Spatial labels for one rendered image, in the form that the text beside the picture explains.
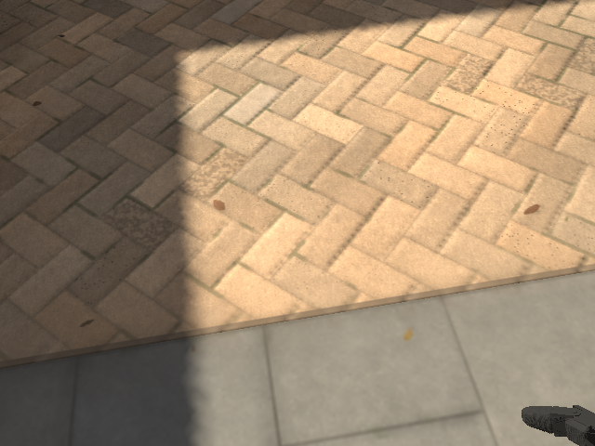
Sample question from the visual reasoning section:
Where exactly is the robot right hand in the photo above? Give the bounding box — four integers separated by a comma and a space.
522, 405, 595, 446

